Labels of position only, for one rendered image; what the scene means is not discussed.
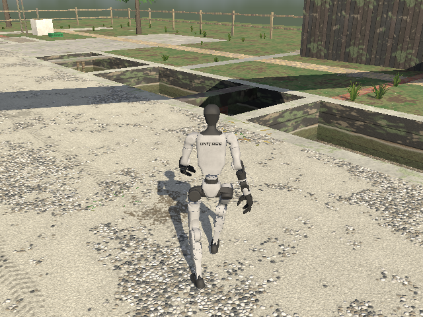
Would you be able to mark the robot left forearm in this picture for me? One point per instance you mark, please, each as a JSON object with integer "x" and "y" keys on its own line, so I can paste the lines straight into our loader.
{"x": 181, "y": 166}

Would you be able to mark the robot torso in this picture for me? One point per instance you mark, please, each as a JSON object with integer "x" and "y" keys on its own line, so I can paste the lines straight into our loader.
{"x": 211, "y": 152}

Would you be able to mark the left robot foot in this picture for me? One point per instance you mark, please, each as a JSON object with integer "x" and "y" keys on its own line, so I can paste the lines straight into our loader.
{"x": 199, "y": 282}

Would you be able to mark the robot left upper arm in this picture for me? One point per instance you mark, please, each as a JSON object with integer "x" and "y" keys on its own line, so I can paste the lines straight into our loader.
{"x": 187, "y": 148}

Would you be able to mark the robot left hand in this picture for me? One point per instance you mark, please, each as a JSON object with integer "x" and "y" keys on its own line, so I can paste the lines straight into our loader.
{"x": 189, "y": 168}

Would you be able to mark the robot right upper arm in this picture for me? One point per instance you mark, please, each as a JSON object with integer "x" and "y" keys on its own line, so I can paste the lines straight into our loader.
{"x": 231, "y": 139}

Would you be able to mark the robot right forearm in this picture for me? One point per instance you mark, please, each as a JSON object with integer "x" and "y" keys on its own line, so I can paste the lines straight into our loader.
{"x": 241, "y": 174}

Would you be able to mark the robot right hand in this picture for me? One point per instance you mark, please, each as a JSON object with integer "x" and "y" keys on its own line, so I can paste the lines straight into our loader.
{"x": 249, "y": 200}

